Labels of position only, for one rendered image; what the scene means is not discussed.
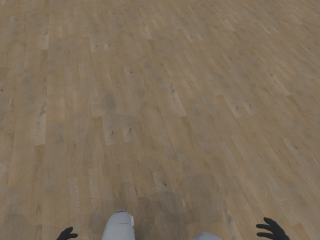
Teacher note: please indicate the robot left thigh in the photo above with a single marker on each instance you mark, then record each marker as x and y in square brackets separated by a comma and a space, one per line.
[120, 226]

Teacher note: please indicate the right robot hand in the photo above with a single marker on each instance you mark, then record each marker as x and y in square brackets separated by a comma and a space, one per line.
[278, 232]

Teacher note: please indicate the left robot hand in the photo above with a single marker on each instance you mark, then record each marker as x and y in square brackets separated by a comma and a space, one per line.
[66, 234]

